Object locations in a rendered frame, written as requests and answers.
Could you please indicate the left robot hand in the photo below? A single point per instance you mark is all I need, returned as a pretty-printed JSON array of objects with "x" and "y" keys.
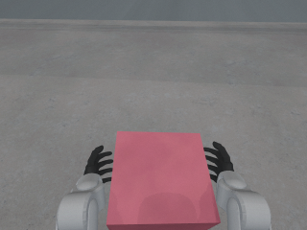
[{"x": 93, "y": 164}]

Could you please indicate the robot left forearm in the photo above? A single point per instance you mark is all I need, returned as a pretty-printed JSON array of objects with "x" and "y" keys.
[{"x": 79, "y": 209}]

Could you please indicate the right robot hand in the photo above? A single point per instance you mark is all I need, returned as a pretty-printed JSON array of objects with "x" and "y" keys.
[{"x": 222, "y": 161}]

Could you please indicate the robot right forearm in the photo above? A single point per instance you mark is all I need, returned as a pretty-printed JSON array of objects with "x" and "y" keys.
[{"x": 245, "y": 209}]

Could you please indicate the carton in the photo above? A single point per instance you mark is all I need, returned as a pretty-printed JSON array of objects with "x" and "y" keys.
[{"x": 160, "y": 181}]

